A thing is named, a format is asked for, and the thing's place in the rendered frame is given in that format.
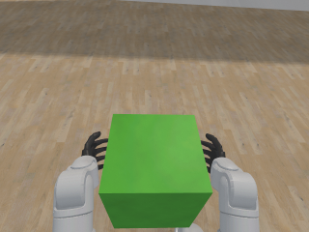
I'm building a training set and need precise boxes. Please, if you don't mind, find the robot right forearm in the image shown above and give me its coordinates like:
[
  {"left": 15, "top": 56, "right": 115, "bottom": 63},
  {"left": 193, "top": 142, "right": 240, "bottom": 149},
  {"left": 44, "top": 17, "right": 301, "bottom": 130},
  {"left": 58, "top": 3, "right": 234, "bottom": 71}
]
[{"left": 211, "top": 157, "right": 260, "bottom": 232}]

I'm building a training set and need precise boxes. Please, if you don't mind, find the robot left hand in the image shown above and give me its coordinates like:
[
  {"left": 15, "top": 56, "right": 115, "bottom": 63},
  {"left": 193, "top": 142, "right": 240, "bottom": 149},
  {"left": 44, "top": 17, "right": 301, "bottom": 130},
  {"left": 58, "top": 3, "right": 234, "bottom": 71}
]
[{"left": 81, "top": 131, "right": 108, "bottom": 170}]

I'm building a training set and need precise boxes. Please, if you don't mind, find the carton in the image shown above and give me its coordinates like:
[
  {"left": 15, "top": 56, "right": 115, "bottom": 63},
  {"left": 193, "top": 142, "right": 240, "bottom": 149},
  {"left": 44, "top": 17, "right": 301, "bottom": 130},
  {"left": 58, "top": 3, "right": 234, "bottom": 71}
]
[{"left": 98, "top": 114, "right": 212, "bottom": 229}]

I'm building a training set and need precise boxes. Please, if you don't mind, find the robot right hand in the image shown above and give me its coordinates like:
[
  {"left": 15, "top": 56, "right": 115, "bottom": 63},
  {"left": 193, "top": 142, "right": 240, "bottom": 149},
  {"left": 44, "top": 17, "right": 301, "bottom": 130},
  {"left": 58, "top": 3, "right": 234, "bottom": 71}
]
[{"left": 200, "top": 133, "right": 226, "bottom": 174}]

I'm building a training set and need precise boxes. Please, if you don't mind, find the robot left forearm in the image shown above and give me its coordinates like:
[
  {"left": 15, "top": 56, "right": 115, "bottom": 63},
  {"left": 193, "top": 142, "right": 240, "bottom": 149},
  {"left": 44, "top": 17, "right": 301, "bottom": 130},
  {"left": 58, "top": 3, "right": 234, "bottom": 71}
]
[{"left": 52, "top": 155, "right": 99, "bottom": 232}]

